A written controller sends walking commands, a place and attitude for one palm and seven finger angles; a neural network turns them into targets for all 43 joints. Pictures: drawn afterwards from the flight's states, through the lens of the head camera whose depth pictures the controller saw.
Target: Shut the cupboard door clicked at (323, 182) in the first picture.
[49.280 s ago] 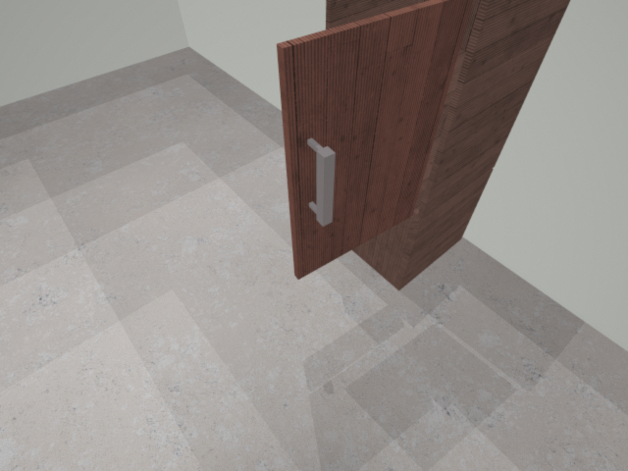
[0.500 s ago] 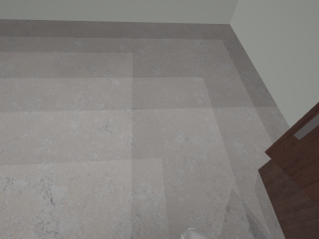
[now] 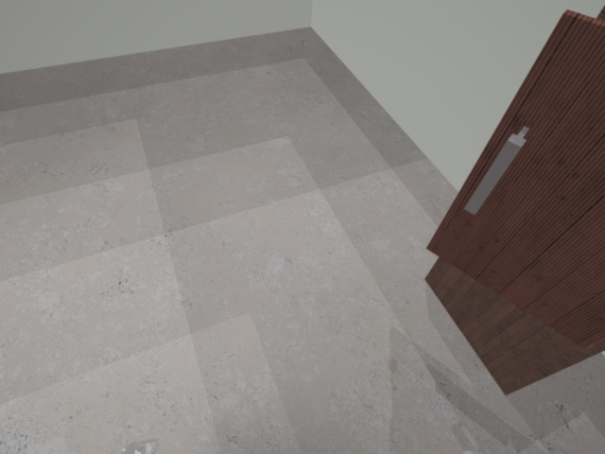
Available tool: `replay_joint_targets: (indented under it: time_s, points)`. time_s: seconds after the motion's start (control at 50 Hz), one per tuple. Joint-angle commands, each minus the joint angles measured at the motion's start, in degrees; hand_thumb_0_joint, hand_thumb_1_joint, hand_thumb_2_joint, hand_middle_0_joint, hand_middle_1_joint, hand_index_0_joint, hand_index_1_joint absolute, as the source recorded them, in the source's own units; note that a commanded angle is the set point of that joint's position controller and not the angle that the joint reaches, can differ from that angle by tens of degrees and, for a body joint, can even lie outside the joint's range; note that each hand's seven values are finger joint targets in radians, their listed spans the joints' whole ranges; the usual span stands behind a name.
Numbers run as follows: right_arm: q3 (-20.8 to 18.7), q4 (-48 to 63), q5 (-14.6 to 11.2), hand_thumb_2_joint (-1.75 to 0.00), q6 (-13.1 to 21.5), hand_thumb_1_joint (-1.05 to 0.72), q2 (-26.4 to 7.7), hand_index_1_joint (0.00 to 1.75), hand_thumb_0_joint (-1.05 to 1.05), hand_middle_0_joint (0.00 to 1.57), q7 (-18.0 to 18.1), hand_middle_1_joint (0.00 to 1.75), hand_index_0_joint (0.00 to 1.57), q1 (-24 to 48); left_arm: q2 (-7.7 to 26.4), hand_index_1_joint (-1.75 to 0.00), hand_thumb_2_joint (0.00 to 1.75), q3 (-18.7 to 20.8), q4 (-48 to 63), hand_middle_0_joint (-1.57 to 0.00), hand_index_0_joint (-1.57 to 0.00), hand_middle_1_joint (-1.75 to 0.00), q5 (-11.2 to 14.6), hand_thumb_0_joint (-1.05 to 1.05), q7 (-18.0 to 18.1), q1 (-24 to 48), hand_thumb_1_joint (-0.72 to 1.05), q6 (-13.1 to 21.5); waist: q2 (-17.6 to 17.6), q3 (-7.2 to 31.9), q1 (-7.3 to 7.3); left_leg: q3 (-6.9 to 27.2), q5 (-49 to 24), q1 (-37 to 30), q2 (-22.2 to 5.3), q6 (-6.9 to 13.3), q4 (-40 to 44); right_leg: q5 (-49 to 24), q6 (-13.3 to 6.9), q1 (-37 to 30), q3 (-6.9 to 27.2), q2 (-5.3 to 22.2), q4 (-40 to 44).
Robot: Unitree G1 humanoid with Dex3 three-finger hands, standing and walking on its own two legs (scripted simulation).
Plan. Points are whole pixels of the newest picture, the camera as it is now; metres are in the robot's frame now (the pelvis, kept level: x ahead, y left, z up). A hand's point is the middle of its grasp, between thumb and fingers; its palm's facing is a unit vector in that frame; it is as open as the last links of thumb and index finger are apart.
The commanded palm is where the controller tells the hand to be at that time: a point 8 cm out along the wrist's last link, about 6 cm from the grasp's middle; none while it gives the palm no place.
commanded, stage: turn to face it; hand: left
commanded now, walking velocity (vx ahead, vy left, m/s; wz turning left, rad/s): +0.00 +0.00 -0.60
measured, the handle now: (496, 172) +0.60 -0.33 +0.00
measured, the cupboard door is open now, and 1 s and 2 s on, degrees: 26 26 26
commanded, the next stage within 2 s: take the last steps up to it in 0.94 s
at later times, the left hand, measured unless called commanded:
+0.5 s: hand (198, 433) +0.16 +0.16 -0.14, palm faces -0.29 -0.92 -0.26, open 7.4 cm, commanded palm none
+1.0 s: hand (237, 403) +0.21 +0.11 -0.15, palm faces -0.50 -0.83 -0.25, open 7.4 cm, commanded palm none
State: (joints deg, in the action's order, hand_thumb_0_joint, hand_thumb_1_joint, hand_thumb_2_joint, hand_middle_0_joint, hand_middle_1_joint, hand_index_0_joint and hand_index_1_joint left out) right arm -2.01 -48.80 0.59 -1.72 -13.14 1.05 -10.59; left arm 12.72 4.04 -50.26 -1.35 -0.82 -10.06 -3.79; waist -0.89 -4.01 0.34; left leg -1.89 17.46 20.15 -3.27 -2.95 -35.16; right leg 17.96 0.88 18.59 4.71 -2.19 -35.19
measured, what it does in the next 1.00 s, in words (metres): steps on the spot, turning right: right foot, then left foot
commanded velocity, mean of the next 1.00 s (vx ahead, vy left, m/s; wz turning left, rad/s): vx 0.00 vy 0.00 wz -0.46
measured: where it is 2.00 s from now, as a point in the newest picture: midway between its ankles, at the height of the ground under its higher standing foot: outside the picture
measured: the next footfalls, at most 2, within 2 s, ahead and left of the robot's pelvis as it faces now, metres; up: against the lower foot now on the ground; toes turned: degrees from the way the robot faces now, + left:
right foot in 0.34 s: +0.01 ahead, -0.14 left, +0.00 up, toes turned -17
left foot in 0.64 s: +0.12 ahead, +0.09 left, +0.00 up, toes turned -19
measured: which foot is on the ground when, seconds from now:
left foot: down 0.00-0.34, up 0.36-0.62, down 0.64-0.96, up 0.98-1.00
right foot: down 0.00-0.00, up 0.02-0.32, down 0.34-0.64, up 0.66-0.94, down 0.96-1.00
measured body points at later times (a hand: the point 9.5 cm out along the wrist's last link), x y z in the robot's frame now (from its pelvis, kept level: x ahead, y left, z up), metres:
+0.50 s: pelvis +0.01 -0.01 +0.01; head +0.04 -0.03 +0.45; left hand +0.18 +0.21 -0.12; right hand -0.01 -0.29 -0.14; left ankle +0.04 +0.12 -0.67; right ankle -0.02 -0.13 -0.72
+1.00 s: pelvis +0.01 -0.01 +0.00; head +0.04 -0.05 +0.45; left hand +0.23 +0.15 -0.13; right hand -0.09 -0.24 -0.16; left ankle +0.08 +0.11 -0.71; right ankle -0.05 -0.10 -0.73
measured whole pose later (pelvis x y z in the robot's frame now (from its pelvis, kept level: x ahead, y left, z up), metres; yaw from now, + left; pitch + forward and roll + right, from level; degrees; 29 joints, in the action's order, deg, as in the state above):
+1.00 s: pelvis +0.01 -0.01 +0.00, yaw -31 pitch +1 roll -1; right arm -2.5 -54.4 1.0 -3.5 -13.3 1.0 -15.2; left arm 12.0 3.4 -52.3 -1.5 -1.2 -9.0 -2.2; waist 3.1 -3.4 1.5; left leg -6.0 26.1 20.8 -6.9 -2.4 -44.2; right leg 18.9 -1.3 15.5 -2.7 -0.4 -33.8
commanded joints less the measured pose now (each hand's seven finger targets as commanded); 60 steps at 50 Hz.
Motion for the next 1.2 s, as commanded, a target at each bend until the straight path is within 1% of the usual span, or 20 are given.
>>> replay_joint_targets:
  time_s: [0.0,0.1,0.26,0.28,0.3,0.32,0.34,0.36,0.42,0.56,0.58,0.62,0.68,0.82,0.88,0.9,0.92,0.94,1.04,1.18]
  points:
    - [-2.9,2.1,1.4,-0.90,2.0,-0.90,-14.9,0.30,0.00,0.20,1.3,0.30,0.20,-8.9,7.3,-0.30,0.90,1.7,7.3,-0.20,-0.20,-0.30,0.2,0.00,0.0,3.1,0.90,1.1,18.2,6.5,3.23,24.3,-12.4,-11.9,-25.5,13.2,19.5,18.4,0.4,14.3,-1.4,1.1,-26.8]
    - [-1.9,3.3,1.4,-0.90,1.9,-0.90,-10.5,0.30,0.00,0.20,1.6,0.30,0.20,-2.7,5.1,-0.30,0.90,2.0,5.4,-0.20,-0.20,-0.30,0.3,0.00,-1.8,2.9,0.90,0.7,11.4,5.2,0.43,3.8,-23.5,-12.6,-16.3,10.3,14.7,10.3,2.1,11.9,-6.3,3.9,-25.9]
    - [-3.5,1.2,0.9,-0.90,1.0,-0.90,-12.2,0.30,0.00,0.20,0.5,0.30,0.20,-3.7,5.0,-0.30,0.90,1.6,4.7,-0.20,-0.20,-0.30,0.2,0.00,-1.6,0.2,0.90,1.5,11.5,7.2,-0.29,-4.5,-20.9,-10.1,-16.4,6.3,4.9,-2.7,-0.2,-5.0,-11.6,1.3,4.3]
    - [-3.6,1.6,0.5,-0.90,0.8,-0.90,-11.5,0.30,0.00,0.20,0.3,0.30,0.20,-3.2,7.1,-0.30,0.90,2.1,3.6,-0.20,-0.20,-0.30,0.1,0.00,-1.3,-3.0,0.90,1.8,7.4,8.1,-1.85,-5.9,-14.6,-4.9,-14.1,3.8,-0.7,-8.3,-1.4,-12.1,-9.0,3.1,10.6]
    - [-2.9,3.1,0.0,-0.90,0.6,-0.90,-7.7,0.30,0.00,0.20,-0.2,0.30,0.20,-3.3,12.9,-0.30,0.90,3.0,3.0,-0.20,-0.20,-0.30,-0.5,0.00,-0.5,-5.4,0.90,2.6,-7.3,8.4,-3.07,-10.4,2.5,7.2,-7.7,0.1,-12.2,-18.0,-5.9,-21.1,6.6,15.6,15.8]
    - [-2.1,5.6,0.1,-0.90,0.3,-0.90,-5.9,0.30,0.00,0.20,-0.1,0.30,0.20,1.4,16.3,-0.30,0.90,3.5,2.0,-0.20,-0.20,-0.30,0.1,0.00,0.2,-8.7,0.90,2.8,-13.6,7.2,-5.44,-6.1,20.4,15.0,-2.0,-1.2,-23.9,-32.6,-12.4,-18.6,17.5,24.7,16.2]
    - [-2.0,5.7,0.1,-0.90,-0.2,-0.90,-6.3,0.30,0.00,0.20,0.5,0.30,0.20,2.9,15.8,-0.30,0.90,3.6,2.0,-0.20,-0.20,-0.30,0.3,0.00,0.9,-8.6,0.90,2.7,-10.7,6.6,-5.10,0.4,17.8,16.7,-2.8,-0.9,-29.5,-30.7,-14.4,-16.0,17.3,23.7,15.8]
    - [-2.0,5.1,0.1,-0.90,-0.1,-0.90,-6.5,0.30,0.00,0.20,0.8,0.30,0.20,2.7,14.7,-0.30,0.90,3.5,2.3,-0.20,-0.20,-0.30,0.1,0.00,1.4,-5.6,0.90,2.7,-15.5,6.2,-3.56,1.9,15.8,18.8,-3.1,-1.1,-32.0,-28.8,-14.5,-15.6,18.2,21.6,15.5]
    - [-2.0,2.8,0.2,-0.90,0.0,-0.90,-6.4,0.30,0.00,0.20,0.4,0.30,0.20,-0.2,11.4,-0.30,0.90,2.5,4.4,-0.20,-0.20,-0.30,-0.1,0.00,1.5,1.5,0.90,2.3,-9.1,6.7,-0.24,0.8,8.6,11.0,-3.2,-1.8,-26.3,-26.7,-11.8,-9.5,8.4,15.8,12.8]
    - [-1.6,1.6,-0.1,-0.90,0.8,-0.90,-5.1,0.30,0.00,0.20,0.6,0.30,0.20,-6.4,11.8,-0.30,0.90,2.8,4.2,-0.20,-0.20,-0.30,0.0,0.00,0.9,3.0,0.90,1.6,-7.6,6.7,2.07,-1.4,-1.2,-5.2,1.3,-0.7,2.8,-16.5,-8.2,-0.8,11.6,11.9,9.6]
    - [-1.9,1.0,0.1,-0.90,1.5,-0.90,-6.8,0.30,0.00,0.20,0.8,0.30,0.20,-8.1,10.1,-0.30,0.90,2.4,4.4,-0.20,-0.20,-0.30,0.5,0.00,0.8,3.0,0.90,1.3,-3.5,7.4,2.62,0.6,-4.2,-11.8,-0.8,0.1,11.1,-12.3,-5.4,3.6,9.5,8.7,5.9]
    - [-3.1,1.9,1.3,-0.90,1.8,-0.90,-15.2,0.30,0.00,0.20,1.2,0.30,0.20,-10.0,5.4,-0.30,0.90,1.4,6.0,-0.20,-0.20,-0.30,0.8,0.00,0.0,0.8,0.90,1.2,19.0,7.6,2.69,23.0,-7.9,-13.9,-22.8,10.4,20.6,16.6,-0.1,13.6,-3.5,-1.0,-16.9]
    - [-1.9,2.9,1.6,-0.90,2.0,-0.90,-11.1,0.30,0.00,0.20,1.4,0.30,0.20,-3.4,6.9,-0.30,0.90,2.5,3.9,-0.20,-0.20,-0.30,-0.1,0.00,-0.9,1.7,0.90,0.9,12.9,2.8,0.15,14.2,-9.8,-5.6,-18.6,11.5,19.7,10.9,0.8,13.0,-2.3,3.2,-31.5]
    - [-2.3,-0.9,1.5,-0.90,1.4,-0.90,-10.5,0.30,0.00,0.20,1.2,0.30,0.20,-6.6,2.8,-0.30,0.90,0.6,3.2,-0.20,-0.20,-0.30,0.4,0.00,-1.0,2.5,0.90,1.1,13.1,6.4,1.71,2.9,-25.1,-12.3,-15.3,10.7,12.8,8.7,0.4,3.5,-8.9,1.7,-9.4]
    - [-2.8,-1.4,0.8,-0.90,0.9,-0.90,-10.5,0.30,0.00,0.20,0.8,0.30,0.20,-4.8,3.8,-0.30,0.90,0.9,1.2,-0.20,-0.20,-0.30,0.3,0.00,-0.5,-2.7,0.90,1.6,10.5,7.4,-0.91,-0.1,-18.6,-7.5,-13.7,7.5,7.3,-5.1,-0.5,-7.7,-9.8,1.2,6.6]
    - [-2.8,-1.4,0.3,-0.90,0.8,-0.90,-8.9,0.30,0.00,0.20,0.4,0.30,0.20,-5.1,6.3,-0.30,0.90,1.3,0.6,-0.20,-0.20,-0.30,0.1,0.00,-0.2,-5.0,0.90,2.1,4.8,7.9,-1.74,-1.9,-11.7,-2.3,-11.1,4.6,2.3,-10.0,-1.7,-14.4,-4.9,4.6,13.2]
    - [-2.2,0.1,-0.1,-0.90,0.7,-0.90,-4.9,0.30,0.00,0.20,0.2,0.30,0.20,-4.3,11.4,-0.30,0.90,2.2,-0.2,-0.20,-0.20,-0.30,-0.4,0.00,0.6,-6.3,0.90,2.8,-10.1,7.0,-2.25,-8.0,6.4,8.8,-3.6,0.8,-7.1,-18.0,-6.4,-19.3,11.1,17.6,17.7]
    - [-1.7,1.5,0.1,-0.90,0.1,-0.90,-4.4,0.30,0.00,0.20,0.2,0.30,0.20,-0.7,14.0,-0.30,0.90,2.3,-0.7,-0.20,-0.20,-0.30,0.0,0.00,0.8,-8.1,0.90,2.8,-11.7,5.3,-4.34,-3.8,18.4,10.9,-0.7,0.3,-17.9,-22.6,-12.3,-13.3,16.2,24.4,18.8]
    - [-1.4,-2.6,0.4,-0.90,0.0,-0.90,-3.7,0.30,0.00,0.20,0.3,0.30,0.20,-3.7,8.2,-0.30,0.90,1.2,0.0,-0.20,-0.20,-0.30,-0.1,0.00,2.0,-0.7,0.90,3.1,-7.7,5.5,0.49,0.4,8.2,10.4,-1.4,-0.3,-25.1,-27.7,-12.3,-11.2,5.8,15.9,14.9]
    - [-0.9,-3.1,0.8,-0.90,1.8,-0.90,-2.5,0.30,0.00,0.20,0.2,0.30,0.20,-6.4,8.1,-0.30,0.90,1.8,-1.8,-0.20,-0.20,-0.30,0.0,0.00,1.0,-1.8,0.90,3.3,-7.2,3.6,1.05,-3.3,2.9,-3.9,0.5,0.8,1.7,0.2,-11.0,-4.3,8.3,12.7,16.2]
